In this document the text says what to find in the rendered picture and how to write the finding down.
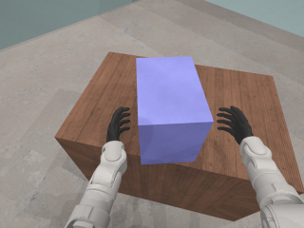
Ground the robot right upper arm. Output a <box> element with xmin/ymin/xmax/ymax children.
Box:
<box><xmin>260</xmin><ymin>204</ymin><xmax>304</xmax><ymax>228</ymax></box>

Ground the robot left hand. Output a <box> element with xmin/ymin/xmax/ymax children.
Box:
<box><xmin>106</xmin><ymin>106</ymin><xmax>131</xmax><ymax>143</ymax></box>

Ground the left robot forearm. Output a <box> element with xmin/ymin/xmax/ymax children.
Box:
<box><xmin>64</xmin><ymin>141</ymin><xmax>127</xmax><ymax>228</ymax></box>

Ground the carton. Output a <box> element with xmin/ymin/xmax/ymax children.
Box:
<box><xmin>136</xmin><ymin>56</ymin><xmax>214</xmax><ymax>165</ymax></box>

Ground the pedestal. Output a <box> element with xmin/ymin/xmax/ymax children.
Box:
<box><xmin>54</xmin><ymin>51</ymin><xmax>304</xmax><ymax>221</ymax></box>

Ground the robot right hand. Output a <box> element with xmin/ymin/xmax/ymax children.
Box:
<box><xmin>217</xmin><ymin>105</ymin><xmax>254</xmax><ymax>145</ymax></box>

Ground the right robot forearm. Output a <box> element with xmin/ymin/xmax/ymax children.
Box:
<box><xmin>239</xmin><ymin>136</ymin><xmax>304</xmax><ymax>210</ymax></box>

